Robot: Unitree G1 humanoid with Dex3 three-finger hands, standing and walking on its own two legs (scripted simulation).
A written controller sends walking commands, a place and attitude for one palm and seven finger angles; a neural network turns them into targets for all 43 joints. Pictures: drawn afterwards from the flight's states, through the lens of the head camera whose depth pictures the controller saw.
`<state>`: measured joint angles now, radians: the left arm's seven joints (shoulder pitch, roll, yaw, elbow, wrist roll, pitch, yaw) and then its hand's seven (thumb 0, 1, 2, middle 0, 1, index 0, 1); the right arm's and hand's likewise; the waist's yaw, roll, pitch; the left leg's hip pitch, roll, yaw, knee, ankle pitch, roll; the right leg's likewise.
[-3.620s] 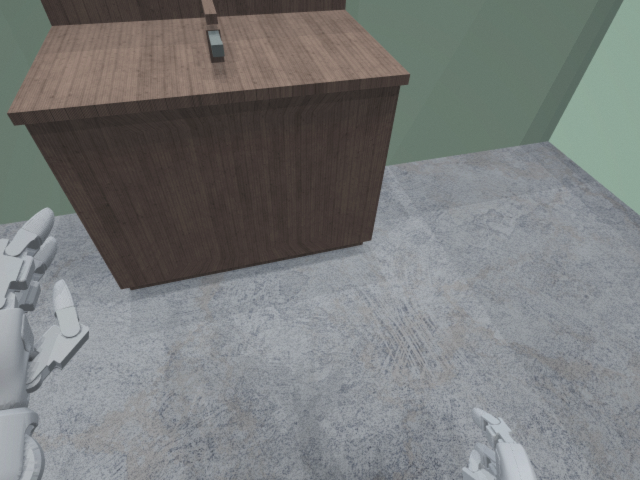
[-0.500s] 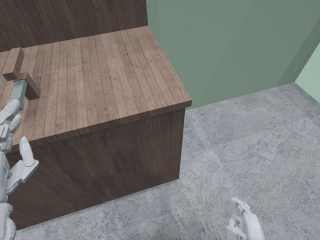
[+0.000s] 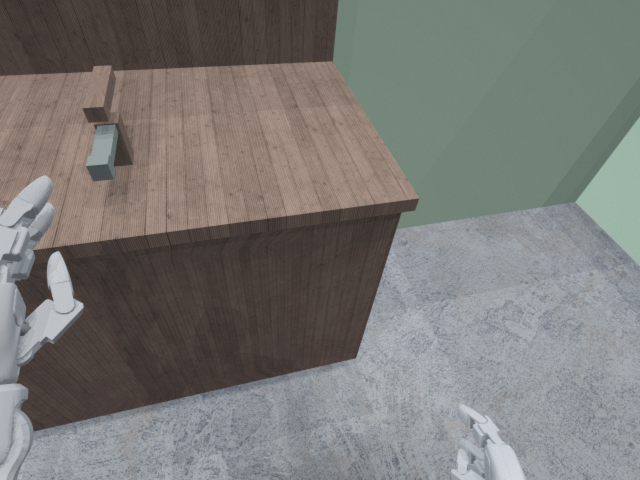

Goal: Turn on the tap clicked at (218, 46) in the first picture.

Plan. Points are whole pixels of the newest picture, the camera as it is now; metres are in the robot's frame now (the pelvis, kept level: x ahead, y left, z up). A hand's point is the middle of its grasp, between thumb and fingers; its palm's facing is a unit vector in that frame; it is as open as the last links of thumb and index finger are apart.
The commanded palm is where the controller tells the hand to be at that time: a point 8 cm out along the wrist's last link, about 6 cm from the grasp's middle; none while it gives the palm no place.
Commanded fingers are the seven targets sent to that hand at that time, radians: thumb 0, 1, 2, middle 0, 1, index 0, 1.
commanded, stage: come to a stop and stand still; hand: left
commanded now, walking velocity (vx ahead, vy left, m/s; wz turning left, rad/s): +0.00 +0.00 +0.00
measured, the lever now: (101, 167) +0.48 +0.38 +0.10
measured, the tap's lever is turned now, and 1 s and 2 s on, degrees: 0 0 0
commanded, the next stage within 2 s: look again from close up in 1.02 s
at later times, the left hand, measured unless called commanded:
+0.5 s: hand (70, 287) +0.23 +0.26 +0.17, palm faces +0.44 -0.83 -0.34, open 7.4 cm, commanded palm +0.18 +0.29 +0.18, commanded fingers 0.00 0.90 0.90 -0.20 -0.30 -0.20 -0.30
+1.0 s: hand (101, 268) +0.26 +0.25 +0.16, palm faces +0.42 -0.83 -0.37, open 7.4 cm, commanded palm +0.20 +0.28 +0.18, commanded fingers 0.00 0.90 0.90 -0.20 -0.30 -0.20 -0.30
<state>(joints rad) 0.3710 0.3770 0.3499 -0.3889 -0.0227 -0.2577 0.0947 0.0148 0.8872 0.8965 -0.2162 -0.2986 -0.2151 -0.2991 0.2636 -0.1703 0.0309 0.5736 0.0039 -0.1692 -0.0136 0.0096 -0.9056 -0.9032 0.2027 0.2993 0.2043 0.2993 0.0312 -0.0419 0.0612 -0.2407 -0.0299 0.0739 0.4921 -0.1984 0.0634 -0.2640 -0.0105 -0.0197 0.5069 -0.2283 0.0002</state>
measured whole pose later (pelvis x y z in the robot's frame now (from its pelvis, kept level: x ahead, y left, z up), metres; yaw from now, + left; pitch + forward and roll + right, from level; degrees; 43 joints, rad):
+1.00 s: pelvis +0.06 -0.01 +0.01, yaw +3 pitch +0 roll -1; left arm 0.43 0.35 0.33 -0.40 -0.05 -0.19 0.10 0.02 0.89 0.90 -0.21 -0.30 -0.21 -0.30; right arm 0.20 -0.21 0.02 0.56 0.00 -0.08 -0.05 0.01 -0.91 -0.90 0.20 0.30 0.21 0.30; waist 0.02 0.01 0.01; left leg -0.17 -0.03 0.02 0.38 -0.21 0.04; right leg -0.14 0.05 0.03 0.31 -0.17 -0.02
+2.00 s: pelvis +0.10 +0.01 -0.01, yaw +0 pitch +0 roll +0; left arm 0.43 0.36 0.36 -0.46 -0.05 -0.23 0.11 0.01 0.89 0.90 -0.21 -0.30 -0.21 -0.30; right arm 0.21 -0.23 -0.01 0.58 0.01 -0.05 -0.03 0.01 -0.91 -0.90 0.20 0.30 0.21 0.30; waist 0.00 -0.02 0.00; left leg -0.22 -0.04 0.08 0.64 -0.43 0.07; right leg -0.26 0.04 0.08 0.67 -0.40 -0.01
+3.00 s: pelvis +0.19 +0.08 +0.00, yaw -3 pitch -1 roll -1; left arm 0.46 0.36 0.34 -0.50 -0.07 -0.14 0.13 0.01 0.89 0.90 -0.21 -0.30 -0.21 -0.30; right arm 0.19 -0.16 0.03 0.61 0.00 -0.09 -0.04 0.01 -0.90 -0.90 0.21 0.30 0.21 0.30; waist 0.02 0.02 0.03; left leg -0.28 0.08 0.03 0.51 -0.22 -0.04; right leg -0.22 0.05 -0.03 0.48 -0.25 -0.04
